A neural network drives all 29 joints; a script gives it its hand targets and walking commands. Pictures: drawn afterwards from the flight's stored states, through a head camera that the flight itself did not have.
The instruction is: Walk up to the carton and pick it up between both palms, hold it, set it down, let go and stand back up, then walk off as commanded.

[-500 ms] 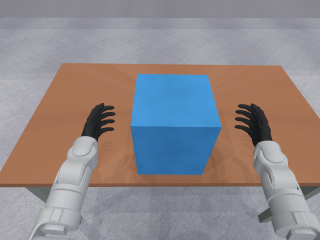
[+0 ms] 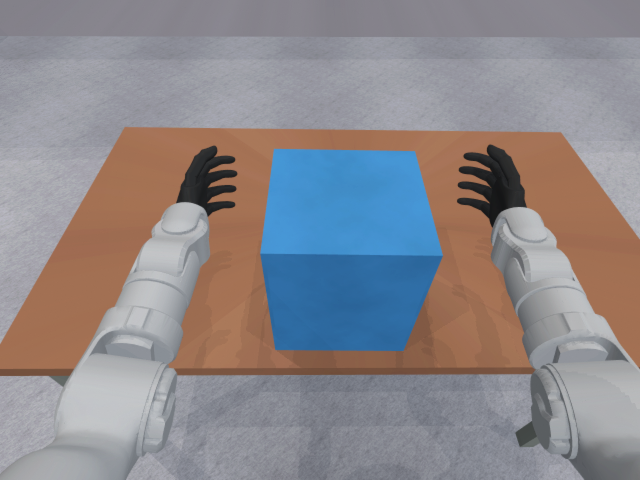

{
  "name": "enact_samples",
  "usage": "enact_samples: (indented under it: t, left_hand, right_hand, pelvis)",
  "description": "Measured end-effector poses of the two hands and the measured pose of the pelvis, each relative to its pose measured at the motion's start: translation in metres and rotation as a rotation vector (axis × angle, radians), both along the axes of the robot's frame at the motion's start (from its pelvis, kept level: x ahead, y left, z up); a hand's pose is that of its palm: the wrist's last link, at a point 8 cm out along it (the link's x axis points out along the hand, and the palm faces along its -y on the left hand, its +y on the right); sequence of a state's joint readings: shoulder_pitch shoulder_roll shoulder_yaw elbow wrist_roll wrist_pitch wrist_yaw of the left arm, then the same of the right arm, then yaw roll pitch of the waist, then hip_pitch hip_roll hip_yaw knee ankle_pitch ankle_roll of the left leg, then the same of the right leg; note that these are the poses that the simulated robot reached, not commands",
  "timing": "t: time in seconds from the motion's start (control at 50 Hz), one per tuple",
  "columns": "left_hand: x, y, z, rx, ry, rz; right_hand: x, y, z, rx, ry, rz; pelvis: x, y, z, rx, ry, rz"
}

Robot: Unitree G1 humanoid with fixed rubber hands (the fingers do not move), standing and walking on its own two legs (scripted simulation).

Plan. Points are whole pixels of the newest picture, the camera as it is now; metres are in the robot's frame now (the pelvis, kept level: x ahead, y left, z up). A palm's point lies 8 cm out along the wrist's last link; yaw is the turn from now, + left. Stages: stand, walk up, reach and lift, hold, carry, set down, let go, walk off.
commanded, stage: reach and lift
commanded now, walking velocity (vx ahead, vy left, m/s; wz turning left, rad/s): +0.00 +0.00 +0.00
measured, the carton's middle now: (342, 255) +0.44 -0.01 +0.00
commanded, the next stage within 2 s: none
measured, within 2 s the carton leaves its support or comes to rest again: neither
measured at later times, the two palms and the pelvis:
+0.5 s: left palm (201, 206) +0.45 +0.19 +0.10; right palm (493, 203) +0.45 -0.21 +0.12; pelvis +0.01 +0.00 +0.00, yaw +0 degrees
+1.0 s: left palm (217, 236) +0.46 +0.18 +0.02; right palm (462, 232) +0.46 -0.19 +0.04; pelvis +0.01 +0.00 -0.01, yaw -1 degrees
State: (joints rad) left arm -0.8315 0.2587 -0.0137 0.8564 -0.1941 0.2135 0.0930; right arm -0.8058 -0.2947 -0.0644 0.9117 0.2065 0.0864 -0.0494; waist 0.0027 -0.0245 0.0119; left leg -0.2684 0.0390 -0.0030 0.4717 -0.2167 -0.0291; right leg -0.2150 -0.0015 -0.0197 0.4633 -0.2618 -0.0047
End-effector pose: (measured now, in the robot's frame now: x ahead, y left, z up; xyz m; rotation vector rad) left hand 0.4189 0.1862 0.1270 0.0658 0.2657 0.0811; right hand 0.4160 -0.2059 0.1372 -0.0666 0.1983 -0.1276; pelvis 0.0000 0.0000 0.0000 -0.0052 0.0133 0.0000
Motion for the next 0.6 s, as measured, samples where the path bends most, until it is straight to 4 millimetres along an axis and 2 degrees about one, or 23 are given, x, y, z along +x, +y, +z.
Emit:
enact_samples:
  t: [0.18,0.28,0.42,0.54,0.6]
  left_hand:
    - [0.025,-0.002,0.021,-0.028,-0.029,0.034]
    - [0.032,-0.004,0.018,-0.014,-0.014,0.026]
    - [0.028,0.001,-0.014,-0.01,0.031,0.033]
    - [0.026,0.005,-0.033,-0.03,-0.009,0.05]
    - [0.023,0.009,-0.052,-0.021,0.028,0.058]
  right_hand:
    - [0.025,0.001,0.019,0.006,0.007,-0.012]
    - [0.032,-0.001,0.017,0.027,0.018,-0.024]
    - [0.029,-0.006,-0.008,0.038,0.057,-0.032]
    - [0.031,0.003,-0.025,0.047,0.023,-0.004]
    - [0.031,0.008,-0.038,0.052,0.039,-0.001]
  pelvis:
    - [0.008,-0.001,0.0,0.0,0.068,-0.001]
    - [0.009,-0.002,0.0,0.0,0.081,-0.002]
    - [0.01,-0.004,-0.001,0.0,0.102,-0.004]
    - [0.009,-0.005,-0.002,-0.002,0.17,-0.007]
    - [0.008,-0.005,-0.003,-0.003,0.207,-0.008]
